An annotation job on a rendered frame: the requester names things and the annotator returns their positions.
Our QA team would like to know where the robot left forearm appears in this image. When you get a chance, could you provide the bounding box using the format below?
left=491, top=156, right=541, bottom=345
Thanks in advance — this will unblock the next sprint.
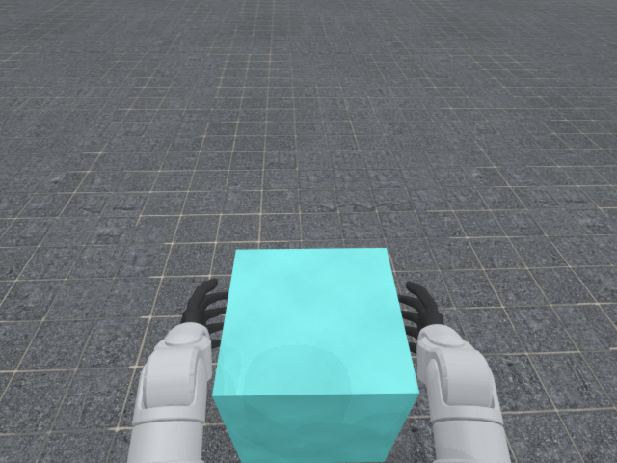
left=127, top=322, right=212, bottom=463

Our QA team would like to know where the right robot hand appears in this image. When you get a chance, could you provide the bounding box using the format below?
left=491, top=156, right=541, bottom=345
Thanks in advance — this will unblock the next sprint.
left=397, top=282, right=444, bottom=354

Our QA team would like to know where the robot right forearm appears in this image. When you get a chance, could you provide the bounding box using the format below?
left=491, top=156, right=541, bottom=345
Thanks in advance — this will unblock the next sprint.
left=416, top=324, right=511, bottom=463

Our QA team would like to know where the carton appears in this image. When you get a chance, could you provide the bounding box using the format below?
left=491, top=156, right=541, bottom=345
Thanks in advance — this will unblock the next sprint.
left=212, top=248, right=419, bottom=463

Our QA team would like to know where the left robot hand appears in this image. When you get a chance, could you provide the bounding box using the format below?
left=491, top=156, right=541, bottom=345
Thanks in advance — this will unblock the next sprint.
left=179, top=279, right=228, bottom=349

